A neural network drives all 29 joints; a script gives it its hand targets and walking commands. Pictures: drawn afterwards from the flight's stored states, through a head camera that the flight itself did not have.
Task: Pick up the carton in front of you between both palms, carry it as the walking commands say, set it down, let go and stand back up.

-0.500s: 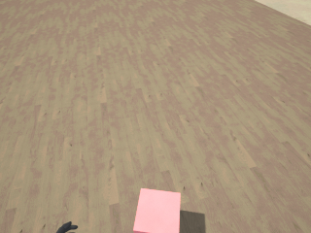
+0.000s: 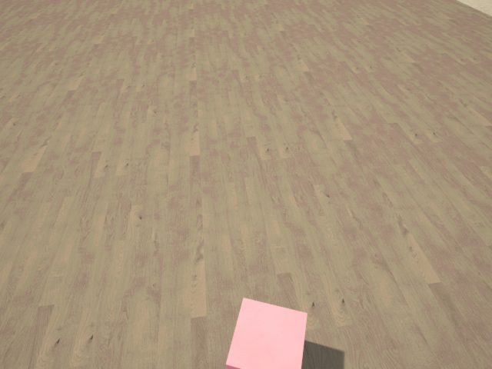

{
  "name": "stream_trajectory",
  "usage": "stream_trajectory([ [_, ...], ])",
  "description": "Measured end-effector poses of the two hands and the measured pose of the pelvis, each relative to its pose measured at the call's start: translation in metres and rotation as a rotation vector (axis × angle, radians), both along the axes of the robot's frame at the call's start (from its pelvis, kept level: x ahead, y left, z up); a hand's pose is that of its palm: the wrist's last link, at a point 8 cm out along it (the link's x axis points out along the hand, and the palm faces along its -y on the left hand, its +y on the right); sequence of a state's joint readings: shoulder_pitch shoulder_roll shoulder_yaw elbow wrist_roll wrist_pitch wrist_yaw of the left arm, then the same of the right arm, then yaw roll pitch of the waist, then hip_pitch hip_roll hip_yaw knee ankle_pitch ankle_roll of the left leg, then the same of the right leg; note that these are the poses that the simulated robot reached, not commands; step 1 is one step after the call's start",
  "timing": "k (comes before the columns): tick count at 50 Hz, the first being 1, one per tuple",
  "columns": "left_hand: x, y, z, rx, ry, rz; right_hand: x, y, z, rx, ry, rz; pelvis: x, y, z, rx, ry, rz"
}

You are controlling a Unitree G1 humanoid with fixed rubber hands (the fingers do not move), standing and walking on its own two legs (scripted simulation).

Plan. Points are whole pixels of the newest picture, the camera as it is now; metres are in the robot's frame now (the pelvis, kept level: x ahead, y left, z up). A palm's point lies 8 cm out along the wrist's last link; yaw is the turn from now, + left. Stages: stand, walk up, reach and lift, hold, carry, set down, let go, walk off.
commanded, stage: stand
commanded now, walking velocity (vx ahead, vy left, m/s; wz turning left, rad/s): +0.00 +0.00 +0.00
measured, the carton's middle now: (267, 349) +0.36 -0.01 -0.62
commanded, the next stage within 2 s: none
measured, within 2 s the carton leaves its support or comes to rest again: neither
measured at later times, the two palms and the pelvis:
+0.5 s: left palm out of the picture +0.00 +0.26 -0.10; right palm out of the picture +0.08 -0.26 -0.10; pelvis -0.01 -0.01 +0.01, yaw +3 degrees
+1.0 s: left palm out of the picture -0.06 +0.24 -0.12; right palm out of the picture +0.07 -0.26 -0.11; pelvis -0.02 -0.01 +0.01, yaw +5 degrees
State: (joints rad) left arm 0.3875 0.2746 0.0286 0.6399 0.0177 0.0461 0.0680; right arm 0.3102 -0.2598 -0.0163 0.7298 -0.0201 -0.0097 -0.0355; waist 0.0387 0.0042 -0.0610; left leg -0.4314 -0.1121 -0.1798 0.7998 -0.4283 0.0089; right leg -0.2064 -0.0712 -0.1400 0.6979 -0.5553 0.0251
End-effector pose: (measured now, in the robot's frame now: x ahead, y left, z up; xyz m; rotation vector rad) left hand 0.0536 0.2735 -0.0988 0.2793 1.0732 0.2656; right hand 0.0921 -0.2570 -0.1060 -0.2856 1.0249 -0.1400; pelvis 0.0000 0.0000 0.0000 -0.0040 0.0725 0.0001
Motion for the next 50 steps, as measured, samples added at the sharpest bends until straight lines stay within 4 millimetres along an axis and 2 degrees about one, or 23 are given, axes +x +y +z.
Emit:
stream_trajectory([
  [12,-0.022,0.000,0.000,0.000,0.046,0.009,-0.014,-0.007,0.002,-0.014,0.041,0.012,-0.008,-0.005,0.004,-0.007,-0.013,0.025],
  [20,-0.047,-0.003,-0.009,-0.027,0.099,0.042,-0.005,-0.002,0.006,-0.012,0.024,0.049,-0.010,-0.004,0.004,-0.004,-0.026,0.045],
  [28,-0.062,-0.013,-0.002,-0.029,0.117,0.052,-0.013,-0.007,0.005,0.000,0.054,0.047,-0.014,-0.013,0.010,-0.004,-0.032,0.063],
  [37,-0.088,-0.024,-0.012,-0.064,0.172,0.093,-0.006,-0.005,0.005,0.000,0.053,0.070,-0.017,-0.013,0.009,0.003,-0.052,0.079],
  [50,-0.114,-0.031,-0.016,-0.081,0.239,0.120,-0.025,-0.004,0.000,0.000,0.108,0.053,-0.024,-0.015,0.011,0.002,-0.066,0.089],
])
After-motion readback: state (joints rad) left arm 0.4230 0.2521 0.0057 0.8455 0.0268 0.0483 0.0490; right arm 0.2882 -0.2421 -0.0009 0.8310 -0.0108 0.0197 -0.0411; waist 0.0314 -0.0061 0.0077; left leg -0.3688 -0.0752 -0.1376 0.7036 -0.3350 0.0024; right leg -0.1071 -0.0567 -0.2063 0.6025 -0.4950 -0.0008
